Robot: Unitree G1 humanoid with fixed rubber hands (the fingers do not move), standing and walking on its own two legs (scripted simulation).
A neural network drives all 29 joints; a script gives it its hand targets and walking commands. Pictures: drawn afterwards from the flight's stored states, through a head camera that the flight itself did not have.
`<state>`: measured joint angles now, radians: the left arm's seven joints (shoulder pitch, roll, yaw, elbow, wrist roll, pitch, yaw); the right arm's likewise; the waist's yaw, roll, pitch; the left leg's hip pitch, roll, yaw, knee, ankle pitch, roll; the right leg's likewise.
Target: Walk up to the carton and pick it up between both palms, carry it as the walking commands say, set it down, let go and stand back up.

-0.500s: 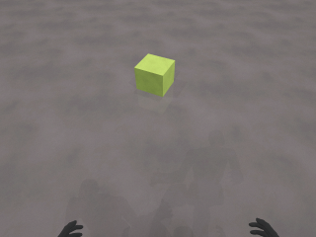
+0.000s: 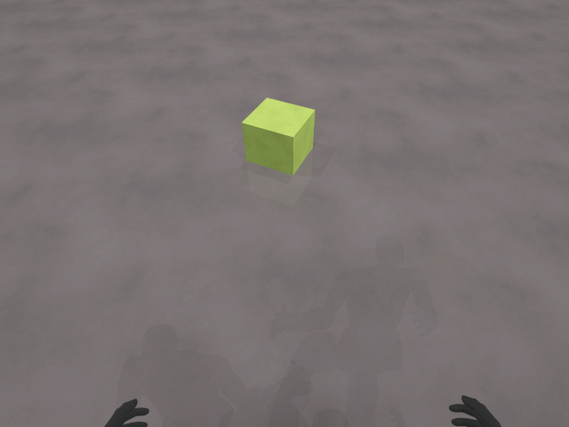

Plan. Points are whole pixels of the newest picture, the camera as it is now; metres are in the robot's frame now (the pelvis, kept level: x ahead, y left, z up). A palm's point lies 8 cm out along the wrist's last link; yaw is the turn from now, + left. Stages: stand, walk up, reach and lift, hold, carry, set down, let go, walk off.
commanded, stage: walk up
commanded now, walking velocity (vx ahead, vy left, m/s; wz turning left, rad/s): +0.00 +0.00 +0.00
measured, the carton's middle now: (279, 135) +1.60 +0.02 -0.63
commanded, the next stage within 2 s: none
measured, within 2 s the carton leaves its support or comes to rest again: neither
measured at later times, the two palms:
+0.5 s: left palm out of the picture +0.12 +0.29 -0.11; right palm out of the picture +0.09 -0.25 -0.09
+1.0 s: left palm (149, 322) +0.31 +0.25 -0.08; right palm (444, 314) +0.32 -0.27 -0.10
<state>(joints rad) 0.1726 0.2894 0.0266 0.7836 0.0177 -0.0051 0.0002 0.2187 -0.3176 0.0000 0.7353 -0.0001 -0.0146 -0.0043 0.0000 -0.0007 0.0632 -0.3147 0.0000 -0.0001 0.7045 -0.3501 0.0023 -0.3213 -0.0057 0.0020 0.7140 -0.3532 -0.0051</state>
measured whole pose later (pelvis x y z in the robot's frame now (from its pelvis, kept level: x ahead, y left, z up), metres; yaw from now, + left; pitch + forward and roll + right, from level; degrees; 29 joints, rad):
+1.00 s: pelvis +0.25 -0.01 +0.02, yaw -1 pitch -2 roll +2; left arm 0.31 0.25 0.03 0.81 0.04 -0.04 -0.03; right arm 0.23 -0.28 0.00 0.85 0.00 -0.01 0.04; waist -0.02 0.00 0.06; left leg -0.40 0.05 0.02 1.05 -0.30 -0.02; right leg -0.16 -0.05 -0.05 0.51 -0.33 -0.01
